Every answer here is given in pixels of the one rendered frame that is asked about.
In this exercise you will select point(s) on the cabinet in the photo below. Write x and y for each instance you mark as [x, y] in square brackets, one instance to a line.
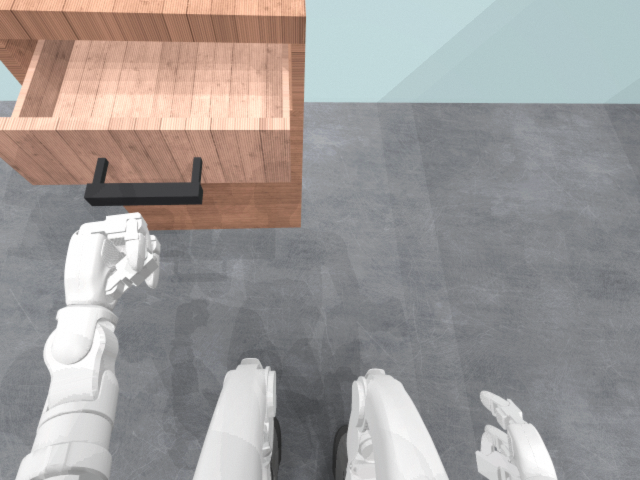
[224, 205]

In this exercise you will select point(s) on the robot right hand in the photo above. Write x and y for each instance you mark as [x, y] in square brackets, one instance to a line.
[523, 453]

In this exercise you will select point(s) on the robot right thigh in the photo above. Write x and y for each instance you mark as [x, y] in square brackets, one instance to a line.
[402, 446]

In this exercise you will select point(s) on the robot left thigh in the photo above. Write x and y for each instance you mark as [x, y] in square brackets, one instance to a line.
[233, 445]

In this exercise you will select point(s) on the robot thigh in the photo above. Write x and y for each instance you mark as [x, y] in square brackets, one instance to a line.
[402, 446]
[233, 445]

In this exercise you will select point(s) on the handle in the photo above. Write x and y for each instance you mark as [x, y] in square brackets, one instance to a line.
[99, 193]

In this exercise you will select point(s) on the robot left forearm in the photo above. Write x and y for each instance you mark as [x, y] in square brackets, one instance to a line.
[74, 431]

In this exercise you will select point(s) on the robot left hand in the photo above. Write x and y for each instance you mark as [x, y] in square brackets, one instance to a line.
[92, 259]

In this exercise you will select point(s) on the drawer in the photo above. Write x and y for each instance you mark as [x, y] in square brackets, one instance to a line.
[149, 108]

